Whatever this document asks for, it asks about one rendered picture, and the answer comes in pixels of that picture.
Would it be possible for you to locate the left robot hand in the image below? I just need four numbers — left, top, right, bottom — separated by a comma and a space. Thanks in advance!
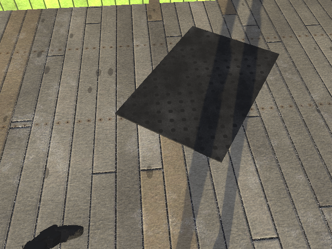
22, 225, 84, 249

